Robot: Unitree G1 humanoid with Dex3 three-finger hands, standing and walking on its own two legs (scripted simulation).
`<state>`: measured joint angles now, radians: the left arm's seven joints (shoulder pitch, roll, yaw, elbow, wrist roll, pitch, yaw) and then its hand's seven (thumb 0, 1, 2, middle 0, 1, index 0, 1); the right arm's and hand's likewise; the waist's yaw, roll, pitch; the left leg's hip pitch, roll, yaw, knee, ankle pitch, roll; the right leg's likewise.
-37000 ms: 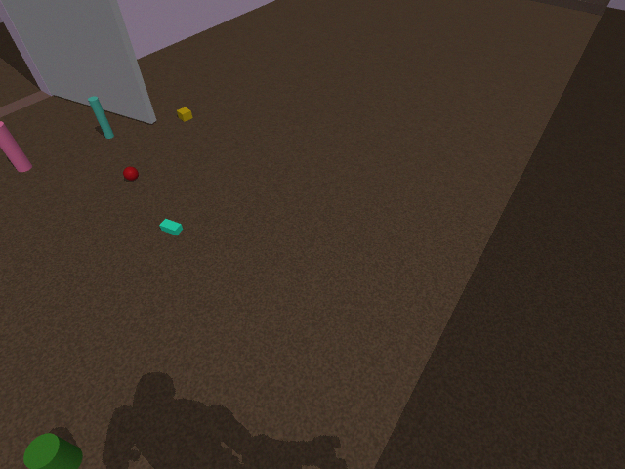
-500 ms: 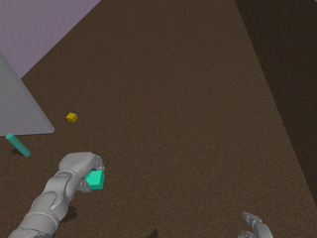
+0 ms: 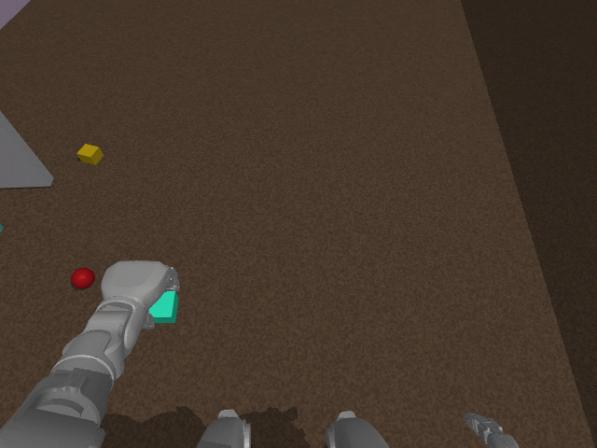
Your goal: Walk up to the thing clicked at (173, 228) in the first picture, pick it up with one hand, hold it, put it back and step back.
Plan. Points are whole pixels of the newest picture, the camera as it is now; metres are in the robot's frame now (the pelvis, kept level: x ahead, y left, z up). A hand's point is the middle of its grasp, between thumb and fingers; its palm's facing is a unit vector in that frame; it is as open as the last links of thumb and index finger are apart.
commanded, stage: crouch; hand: left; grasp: from above
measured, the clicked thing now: (149, 307) +0.36 +0.23 -0.14
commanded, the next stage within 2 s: lower in 1.62 s
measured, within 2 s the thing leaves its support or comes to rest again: neither
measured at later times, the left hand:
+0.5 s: hand (176, 320) +0.41 +0.24 -0.34, palm faces -0.46 +0.03 -0.89, open 7.2 cm
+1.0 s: hand (188, 325) +0.44 +0.25 -0.47, palm faces -0.46 +0.01 -0.89, open 7.2 cm
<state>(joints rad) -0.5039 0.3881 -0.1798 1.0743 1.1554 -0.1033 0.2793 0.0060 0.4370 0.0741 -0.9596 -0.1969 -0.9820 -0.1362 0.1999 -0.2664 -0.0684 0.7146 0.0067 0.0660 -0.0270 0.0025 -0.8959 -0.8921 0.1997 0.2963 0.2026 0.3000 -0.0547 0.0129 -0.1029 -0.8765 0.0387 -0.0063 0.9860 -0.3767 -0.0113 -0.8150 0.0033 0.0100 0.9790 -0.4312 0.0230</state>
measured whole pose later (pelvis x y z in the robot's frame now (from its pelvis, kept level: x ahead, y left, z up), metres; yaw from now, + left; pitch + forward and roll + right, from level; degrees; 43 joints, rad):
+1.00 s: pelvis -0.05 +0.01 -0.31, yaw -7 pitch +37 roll -8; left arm -0.96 0.69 0.05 1.37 1.25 -0.18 0.32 0.00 0.45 0.00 -1.02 -0.10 -1.03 -0.05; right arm 0.14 -0.24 0.01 0.74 -0.11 -0.04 0.09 0.00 -0.91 -0.90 0.20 0.30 0.20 0.30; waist -0.20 0.00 -0.10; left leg -2.20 0.04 -0.12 2.18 -0.64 0.00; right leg -2.08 0.05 -0.05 2.14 -0.72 0.05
